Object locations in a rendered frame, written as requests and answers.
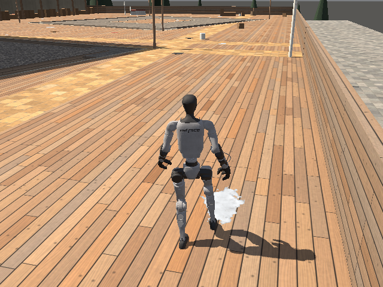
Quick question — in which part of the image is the left robot upper arm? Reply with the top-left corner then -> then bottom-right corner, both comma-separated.
162,120 -> 178,152

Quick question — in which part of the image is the left robot hand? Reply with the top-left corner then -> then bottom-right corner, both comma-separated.
158,159 -> 172,169

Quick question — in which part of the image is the left robot thigh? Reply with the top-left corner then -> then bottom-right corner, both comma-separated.
171,167 -> 187,212

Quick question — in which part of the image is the right robot forearm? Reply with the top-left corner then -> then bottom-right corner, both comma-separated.
215,144 -> 229,169

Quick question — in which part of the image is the right robot hand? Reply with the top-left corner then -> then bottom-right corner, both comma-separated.
217,166 -> 231,180

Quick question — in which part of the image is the left robot shin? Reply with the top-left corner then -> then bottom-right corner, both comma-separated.
176,201 -> 186,241

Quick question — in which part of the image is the left robot forearm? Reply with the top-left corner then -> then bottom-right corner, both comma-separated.
159,144 -> 168,162

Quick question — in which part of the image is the right robot upper arm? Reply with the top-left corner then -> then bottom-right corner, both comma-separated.
203,120 -> 220,154

